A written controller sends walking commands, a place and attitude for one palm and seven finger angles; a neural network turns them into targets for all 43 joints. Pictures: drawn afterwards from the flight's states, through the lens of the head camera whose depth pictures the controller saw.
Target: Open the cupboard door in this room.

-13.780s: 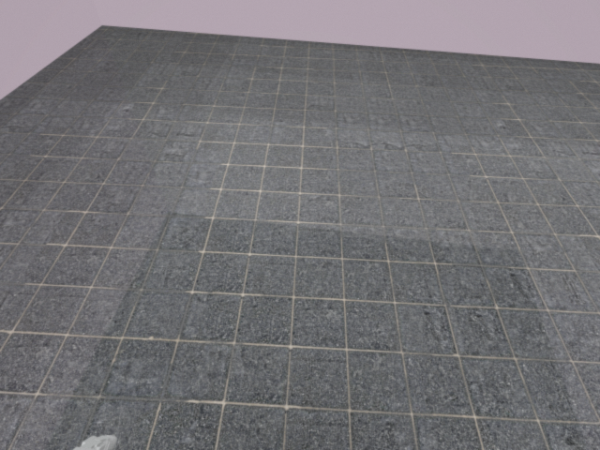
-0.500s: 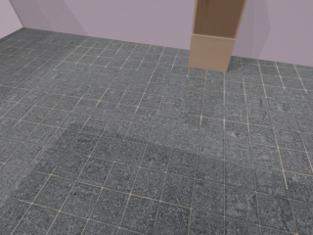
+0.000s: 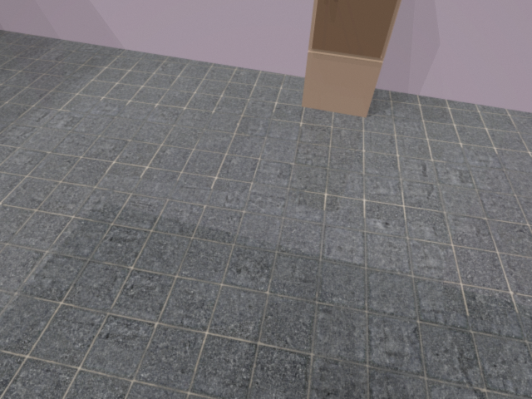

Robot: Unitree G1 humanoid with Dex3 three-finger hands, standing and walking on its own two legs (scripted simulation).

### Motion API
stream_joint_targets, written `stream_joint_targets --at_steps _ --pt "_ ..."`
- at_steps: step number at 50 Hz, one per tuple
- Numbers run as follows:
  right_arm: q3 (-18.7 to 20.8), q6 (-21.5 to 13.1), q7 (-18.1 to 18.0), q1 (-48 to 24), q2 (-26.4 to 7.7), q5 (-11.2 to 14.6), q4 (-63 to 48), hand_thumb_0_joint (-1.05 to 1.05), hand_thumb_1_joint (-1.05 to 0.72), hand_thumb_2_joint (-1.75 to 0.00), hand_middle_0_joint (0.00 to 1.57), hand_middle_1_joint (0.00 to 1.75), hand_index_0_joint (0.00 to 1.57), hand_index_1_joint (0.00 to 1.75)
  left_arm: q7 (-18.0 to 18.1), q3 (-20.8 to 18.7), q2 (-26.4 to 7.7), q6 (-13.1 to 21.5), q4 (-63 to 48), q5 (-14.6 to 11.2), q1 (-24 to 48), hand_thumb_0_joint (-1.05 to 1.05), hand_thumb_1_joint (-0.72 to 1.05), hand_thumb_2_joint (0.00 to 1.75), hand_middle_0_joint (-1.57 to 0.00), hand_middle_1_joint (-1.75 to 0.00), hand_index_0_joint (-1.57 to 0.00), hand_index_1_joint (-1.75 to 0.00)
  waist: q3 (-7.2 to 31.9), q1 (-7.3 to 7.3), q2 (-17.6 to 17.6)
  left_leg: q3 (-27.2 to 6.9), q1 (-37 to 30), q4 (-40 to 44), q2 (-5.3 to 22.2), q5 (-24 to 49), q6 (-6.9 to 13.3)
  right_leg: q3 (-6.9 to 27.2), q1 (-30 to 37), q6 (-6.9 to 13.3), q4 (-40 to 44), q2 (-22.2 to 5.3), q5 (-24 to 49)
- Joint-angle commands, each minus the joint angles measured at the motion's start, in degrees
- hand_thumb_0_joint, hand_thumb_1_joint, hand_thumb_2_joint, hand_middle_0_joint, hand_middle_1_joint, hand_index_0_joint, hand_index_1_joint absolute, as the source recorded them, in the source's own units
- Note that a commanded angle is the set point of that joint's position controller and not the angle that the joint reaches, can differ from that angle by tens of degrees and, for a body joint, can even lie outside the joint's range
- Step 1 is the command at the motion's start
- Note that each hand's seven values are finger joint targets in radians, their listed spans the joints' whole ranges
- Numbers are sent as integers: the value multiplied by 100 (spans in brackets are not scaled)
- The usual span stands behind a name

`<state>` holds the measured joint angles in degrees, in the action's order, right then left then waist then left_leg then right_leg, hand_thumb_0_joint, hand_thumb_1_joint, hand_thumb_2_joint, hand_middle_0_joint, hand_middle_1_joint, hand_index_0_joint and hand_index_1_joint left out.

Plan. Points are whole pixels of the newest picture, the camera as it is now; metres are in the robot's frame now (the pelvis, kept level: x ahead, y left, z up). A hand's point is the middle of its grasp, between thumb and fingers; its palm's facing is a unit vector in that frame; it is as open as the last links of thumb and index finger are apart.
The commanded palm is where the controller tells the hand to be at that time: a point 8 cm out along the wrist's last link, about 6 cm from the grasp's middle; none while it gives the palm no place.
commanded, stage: stand and wait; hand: left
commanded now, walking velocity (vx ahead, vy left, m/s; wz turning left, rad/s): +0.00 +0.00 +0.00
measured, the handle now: out of the picture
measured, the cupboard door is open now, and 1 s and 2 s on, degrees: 0 0 0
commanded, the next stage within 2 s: turn or walk to find it in 0.24 s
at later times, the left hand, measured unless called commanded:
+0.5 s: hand out of the picture +0.00 +0.19 -0.18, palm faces +0.09 -0.97 -0.22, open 7.4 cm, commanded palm none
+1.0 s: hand out of the picture -0.03 +0.23 -0.17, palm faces +0.21 -0.95 -0.24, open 7.4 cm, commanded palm none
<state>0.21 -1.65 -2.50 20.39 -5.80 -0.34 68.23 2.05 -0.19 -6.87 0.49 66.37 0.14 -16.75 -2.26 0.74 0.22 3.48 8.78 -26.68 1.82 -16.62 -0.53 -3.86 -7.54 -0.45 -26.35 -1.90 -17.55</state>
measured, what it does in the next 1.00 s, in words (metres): lifts its right foot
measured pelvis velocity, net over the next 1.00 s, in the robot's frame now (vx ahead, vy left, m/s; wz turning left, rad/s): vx -0.04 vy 0.02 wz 0.21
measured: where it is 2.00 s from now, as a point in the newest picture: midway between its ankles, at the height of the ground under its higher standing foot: outside the picture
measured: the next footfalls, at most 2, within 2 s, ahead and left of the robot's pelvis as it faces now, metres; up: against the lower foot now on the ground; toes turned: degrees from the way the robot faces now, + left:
right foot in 1.10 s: +0.01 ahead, -0.12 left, +0.00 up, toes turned +8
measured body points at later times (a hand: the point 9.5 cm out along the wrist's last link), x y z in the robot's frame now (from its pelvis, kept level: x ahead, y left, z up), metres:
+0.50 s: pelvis -0.02 +0.01 +0.00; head +0.00 +0.01 +0.45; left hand -0.01 +0.24 -0.16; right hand +0.01 -0.23 -0.16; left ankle -0.03 +0.12 -0.74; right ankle -0.04 -0.12 -0.74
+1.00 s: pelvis -0.04 +0.02 +0.00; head -0.01 +0.03 +0.45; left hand -0.04 +0.28 -0.15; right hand +0.07 -0.20 -0.15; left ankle -0.04 +0.12 -0.74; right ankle -0.05 -0.12 -0.69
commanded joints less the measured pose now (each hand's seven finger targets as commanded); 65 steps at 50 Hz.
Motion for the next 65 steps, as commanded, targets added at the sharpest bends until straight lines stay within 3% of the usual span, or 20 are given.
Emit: stream_joint_targets --at_steps 1,15,25,28,31,33,35,36,37,38,39,42,45,50,53,56,57,58,60,65 --pt "108 -51 -49 300 -678 1 -153 0 -90 -90 20 30 20 30 50 -71 -558 70 -107 9 -463 0 90 90 -20 -30 -20 -30 -57 -105 -28 -392 -148 336 531 2406 173 313 -22 137 379 -495 2107" --pt "133 -13 22 -180 -844 -8 -347 0 -90 -90 20 30 20 30 39 -94 -762 44 -264 24 -208 0 90 90 -20 -30 -20 -30 -151 -96 -62 -478 -93 539 493 2108 167 251 -28 54 459 -590 1690" --pt "282 187 120 -642 -1193 -40 -888 0 -90 -90 20 30 20 30 23 -273 -1006 -90 -693 57 -28 0 90 90 -20 -30 -20 -30 -38 -159 -230 -1046 788 196 555 1518 314 -4 -272 -14 -124 -655 804" --pt "310 234 159 -741 -1169 -53 -1110 0 -90 -90 20 30 20 30 10 -354 -1178 -102 -848 81 28 0 90 90 -20 -30 -20 -30 -18 -172 202 -874 1290 -210 295 937 227 211 -167 129 133 -991 493" --pt "373 314 185 -809 -1088 -72 -1345 0 -90 -90 20 30 20 30 18 -455 -1494 -111 -1072 109 154 0 90 90 -20 -30 -20 -30 21 -173 1124 -216 1431 -1669 -14 -323 10 863 -414 783 757 -2024 579" --pt "402 326 217 -962 -1026 -65 -1450 0 -90 -90 20 30 20 30 15 -468 -1521 -91 -1196 160 329 0 90 90 -20 -30 -20 -30 -105 -169 960 -117 1427 -2233 134 -1090 -53 691 -703 992 613 -2248 1423" --pt "381 285 262 -831 -945 -38 -1458 0 -90 -90 20 30 20 30 -11 -483 -1561 -85 -1235 169 476 0 90 90 -20 -30 -20 -30 33 -44 793 -15 1112 -1295 186 -670 -86 122 -543 737 -110 -1979 2156" --pt "391 253 273 -627 -1052 -41 -1437 0 -90 -90 20 30 20 30 -32 -470 -1512 -111 -1271 119 478 0 90 90 -20 -30 -20 -30 199 50 366 -135 564 -594 215 277 -20 -186 -789 438 -625 -1726 1844" --pt "451 204 273 -474 -1375 -81 -1463 0 -90 -90 20 30 20 30 -55 -460 -1329 -163 -1352 72 407 0 90 90 -20 -30 -20 -30 286 133 -679 -1352 100 147 840 1361 320 -574 -1531 -18 -1522 -1052 710" --pt "539 182 250 -270 -1839 -120 -1479 0 -90 -90 20 30 20 30 -67 -367 -1026 -175 -1526 47 467 0 90 90 -20 -30 -20 -30 291 195 -1771 -2672 -71 949 1861 2140 931 -637 -2138 -337 -2658 -361 -1472" --pt "574 168 184 -130 -1902 -116 -1346 0 -90 -90 20 30 20 30 -15 -341 -1037 -233 -1532 95 726 0 90 90 -20 -30 -20 -30 465 331 -1581 -2944 71 1179 1960 1571 1111 52 -2123 -239 -3412 -335 -1813" --pt "446 132 118 -717 -1565 -119 -1447 0 -90 -90 20 30 20 30 -79 -335 -992 -197 -1316 124 629 0 90 90 -20 -30 -20 -30 347 20 -662 -2265 212 1099 1573 881 1102 414 -2323 -207 -3790 -396 -1003" --pt "388 83 89 -781 -1428 -89 -1355 0 -90 -90 20 30 20 30 -105 -263 -871 -180 -1154 109 438 0 90 90 -20 -30 -20 -30 498 -30 -616 -1616 -25 986 1250 1602 1035 290 -1940 -257 -3125 -308 -843" --pt "380 108 97 -692 -1394 -92 -1126 0 -90 -90 20 30 20 30 -87 -153 -739 -151 -1038 79 428 0 90 90 -20 -30 -20 -30 443 33 -798 -1446 -66 940 1148 1808 975 140 -1220 -244 -1527 -177 -831" --pt "373 97 108 -794 -1324 -34 -1012 0 -90 -90 20 30 20 30 -53 -120 -774 -63 -765 75 -76 0 90 90 -20 -30 -20 -30 543 -176 -690 -1127 29 540 885 1807 672 -10 -401 -259 45 -149 298" --pt "267 101 174 -664 -820 41 -955 0 -90 -90 20 30 20 30 9 -128 -1251 61 -703 78 81 0 90 90 -20 -30 -20 -30 156 5 351 -506 664 109 180 475 40 1078 -182 179 815 -1207 1184" --pt "229 170 147 -683 -744 -27 -928 0 -90 -90 20 30 20 30 -5 -189 -1361 99 -689 77 188 0 90 90 -20 -30 -20 -30 -63 -2 1282 -347 730 37 24 143 -58 1326 -457 384 971 -1320 1179" --pt "235 206 137 -717 -851 -54 -909 0 -90 -90 20 30 20 30 -11 -185 -1329 100 -695 71 214 0 90 90 -20 -30 -20 -30 -316 -39 1484 -325 563 -59 76 -32 -48 1376 -836 500 1159 -1380 937" --pt "211 170 131 -504 -855 -57 -731 0 -90 -90 20 30 20 30 -18 -135 -1142 91 -663 56 289 0 90 90 -20 -30 -20 -30 -300 56 1000 -366 227 175 156 598 -13 1033 -876 443 971 -1062 1007" --pt "154 75 100 -405 -902 -22 -488 0 -90 -90 20 30 20 30 -13 -108 -956 97 -466 18 -6 0 90 90 -20 -30 -20 -30 30 -38 81 -510 -72 450 390 1486 50 606 -426 185 774 -623 1146"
